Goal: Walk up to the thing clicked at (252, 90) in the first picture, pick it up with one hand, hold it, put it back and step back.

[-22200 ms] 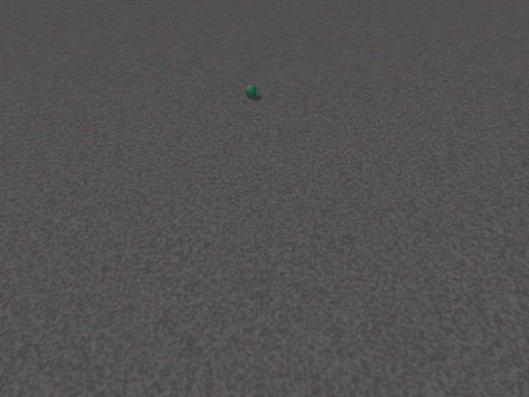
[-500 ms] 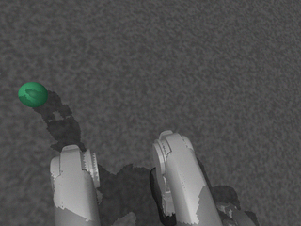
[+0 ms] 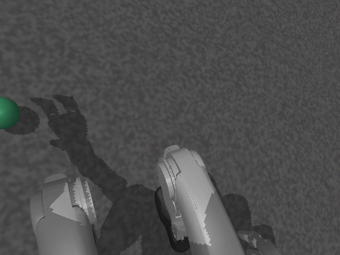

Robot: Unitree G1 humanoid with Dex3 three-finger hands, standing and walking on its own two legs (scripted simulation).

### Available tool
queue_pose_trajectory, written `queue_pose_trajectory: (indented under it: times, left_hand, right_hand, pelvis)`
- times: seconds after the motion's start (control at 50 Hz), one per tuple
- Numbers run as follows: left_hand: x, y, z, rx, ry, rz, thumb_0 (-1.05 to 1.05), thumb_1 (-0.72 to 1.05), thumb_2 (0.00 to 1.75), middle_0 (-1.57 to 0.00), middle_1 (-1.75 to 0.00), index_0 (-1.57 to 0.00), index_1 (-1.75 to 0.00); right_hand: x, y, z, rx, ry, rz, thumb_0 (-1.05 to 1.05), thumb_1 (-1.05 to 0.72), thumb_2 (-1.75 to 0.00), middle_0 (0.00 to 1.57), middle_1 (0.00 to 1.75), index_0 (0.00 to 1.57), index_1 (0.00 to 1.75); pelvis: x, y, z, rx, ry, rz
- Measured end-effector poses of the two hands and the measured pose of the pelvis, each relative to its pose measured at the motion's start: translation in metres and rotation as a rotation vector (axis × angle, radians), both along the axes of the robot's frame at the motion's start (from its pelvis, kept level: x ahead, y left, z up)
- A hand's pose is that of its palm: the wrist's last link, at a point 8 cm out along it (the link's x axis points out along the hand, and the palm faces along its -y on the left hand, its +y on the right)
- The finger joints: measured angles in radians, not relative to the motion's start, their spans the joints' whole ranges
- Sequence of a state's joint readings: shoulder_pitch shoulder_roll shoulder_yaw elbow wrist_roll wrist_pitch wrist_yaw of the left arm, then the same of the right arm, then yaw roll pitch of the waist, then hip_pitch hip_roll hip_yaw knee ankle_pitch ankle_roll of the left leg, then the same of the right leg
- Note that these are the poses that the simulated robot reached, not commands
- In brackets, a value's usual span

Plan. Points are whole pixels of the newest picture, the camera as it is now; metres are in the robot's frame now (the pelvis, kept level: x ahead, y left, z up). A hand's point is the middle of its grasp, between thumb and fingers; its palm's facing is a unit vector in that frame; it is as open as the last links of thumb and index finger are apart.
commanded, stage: approach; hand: left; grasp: from above
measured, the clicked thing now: (1, 113) +0.49 +0.31 -0.29
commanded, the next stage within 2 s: close in in 0.38 s
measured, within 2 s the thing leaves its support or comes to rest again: neither
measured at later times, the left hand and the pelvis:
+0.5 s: hand out of the picture +0.45 +0.33 -0.18, palm faces -0.49 -0.09 -0.87, open 13.8 cm; pelvis +0.00 -0.01 +0.00, yaw +1 degrees
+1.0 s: hand out of the picture +0.48 +0.31 -0.22, palm faces -0.45 -0.09 -0.89, open 13.7 cm; pelvis +0.00 +0.00 -0.01, yaw -2 degrees
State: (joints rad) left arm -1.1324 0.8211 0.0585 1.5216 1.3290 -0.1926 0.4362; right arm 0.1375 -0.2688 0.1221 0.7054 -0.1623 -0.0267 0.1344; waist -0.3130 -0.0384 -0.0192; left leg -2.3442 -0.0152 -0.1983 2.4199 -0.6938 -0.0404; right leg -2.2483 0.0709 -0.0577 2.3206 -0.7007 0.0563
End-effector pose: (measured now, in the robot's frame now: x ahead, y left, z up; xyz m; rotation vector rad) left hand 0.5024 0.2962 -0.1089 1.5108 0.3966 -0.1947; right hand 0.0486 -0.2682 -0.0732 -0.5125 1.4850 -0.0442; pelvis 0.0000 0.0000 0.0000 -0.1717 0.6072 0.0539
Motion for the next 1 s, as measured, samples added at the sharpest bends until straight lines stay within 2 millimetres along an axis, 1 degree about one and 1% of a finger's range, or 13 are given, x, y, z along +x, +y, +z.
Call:
queue_pose_trajectory:
  times: [0.08, 0.16, 0.22, 0.3, 0.4, 0.48, 0.56, 0.64, 0.72, 0.8, 0.9, 1.0]
  left_hand:
    - [0.021, -0.014, 0.01, 0.02, -0.02, 0.028, 0.0, -0.52, 0.98, -0.09, -1.07, -0.09, -1.06]
    - [0.028, -0.018, 0.016, 0.04, 0.013, 0.072, 0.0, -0.53, 0.98, -0.09, -1.06, -0.09, -1.05]
    - [0.022, -0.013, 0.015, 0.042, 0.067, 0.103, 0.0, -0.53, 0.98, -0.09, -1.05, -0.09, -1.04]
    - [0.003, 0.001, 0.006, 0.028, 0.149, 0.129, 0.0, -0.52, 0.97, -0.09, -1.05, -0.1, -1.04]
    - [-0.028, 0.023, -0.011, 0.0, 0.196, 0.116, 0.0, -0.5, 0.95, -0.1, -1.05, -0.11, -1.03]
    - [-0.043, 0.034, -0.017, -0.008, 0.164, 0.065, 0.0, -0.49, 0.96, -0.11, -1.06, -0.12, -1.04]
    - [-0.044, 0.036, -0.015, -0.013, 0.099, 0.029, 0.0, -0.48, 0.98, -0.11, -1.08, -0.13, -1.06]
    - [-0.036, 0.032, -0.017, -0.01, 0.077, 0.022, 0.0, -0.47, 1.0, -0.11, -1.09, -0.12, -1.07]
    - [-0.027, 0.025, -0.024, -0.01, 0.08, 0.029, 0.0, -0.45, 1.01, -0.11, -1.09, -0.12, -1.07]
    - [-0.022, 0.017, -0.034, -0.011, 0.085, 0.039, 0.0, -0.44, 1.0, -0.1, -1.1, -0.12, -1.08]
    - [-0.02, 0.011, -0.048, -0.005, 0.096, 0.052, 0.0, -0.45, 0.98, -0.09, -1.09, -0.11, -1.06]
    - [-0.019, 0.012, -0.057, 0.001, 0.098, 0.071, 0.0, -0.46, 0.97, -0.09, -1.07, -0.1, -1.05]
  right_hand:
    - [-0.013, 0.001, 0.003, 0.006, 0.004, -0.046, 0.0, -0.92, -0.9, 0.2, 0.3, 0.2, 0.3]
    - [-0.026, 0.004, 0.003, 0.028, 0.016, -0.089, 0.0, -0.92, -0.9, 0.2, 0.3, 0.2, 0.3]
    - [-0.033, 0.007, 0.002, 0.05, 0.031, -0.109, 0.0, -0.92, -0.9, 0.2, 0.3, 0.2, 0.3]
    - [-0.035, 0.01, 0.0, 0.073, 0.056, -0.105, 0.0, -0.91, -0.9, 0.2, 0.3, 0.2, 0.3]
    - [-0.027, 0.007, -0.004, 0.077, 0.078, -0.048, 0.0, -0.91, -0.9, 0.2, 0.3, 0.2, 0.3]
    - [-0.014, 0.001, -0.007, 0.058, 0.082, 0.004, 0.0, -0.91, -0.9, 0.2, 0.3, 0.2, 0.3]
    - [0.004, -0.004, -0.008, 0.027, 0.055, 0.045, 0.0, -0.92, -0.9, 0.2, 0.3, 0.2, 0.3]
    - [0.02, -0.007, -0.006, 0.0, 0.002, 0.072, 0.0, -0.92, -0.9, 0.2, 0.3, 0.2, 0.3]
    - [0.025, -0.004, -0.003, -0.011, -0.037, 0.087, 0.0, -0.91, -0.9, 0.2, 0.3, 0.2, 0.3]
    - [0.016, 0.001, -0.001, -0.007, -0.035, 0.084, 0.0, -0.91, -0.9, 0.2, 0.3, 0.2, 0.3]
    - [-0.005, 0.008, 0.001, 0.009, 0.004, 0.061, 0.0, -0.91, -0.9, 0.2, 0.3, 0.2, 0.3]
    - [-0.026, 0.014, 0.002, 0.022, 0.051, 0.038, 0.0, -0.91, -0.9, 0.2, 0.3, 0.2, 0.3]
  pelvis:
    - [0.001, 0.0, 0.001, 0.002, 0.011, -0.005]
    - [0.001, -0.001, 0.004, 0.006, 0.015, -0.01]
    - [0.001, -0.001, 0.006, 0.01, 0.01, -0.01]
    - [-0.001, -0.003, 0.009, 0.016, -0.002, -0.008]
    - [-0.003, -0.005, 0.007, 0.015, -0.017, -0.004]
    - [-0.003, -0.005, 0.003, 0.013, -0.026, 0.001]
    - [-0.003, -0.004, -0.001, 0.009, -0.03, 0.005]
    - [-0.003, -0.002, -0.004, -0.001, -0.032, 0.004]
    - [-0.004, 0.001, -0.007, -0.011, -0.039, 0.0]
    - [-0.005, 0.002, -0.008, -0.017, -0.044, -0.006]
    - [-0.005, 0.003, -0.009, -0.021, -0.045, -0.013]
    - [-0.004, 0.003, -0.011, -0.024, -0.048, -0.021]
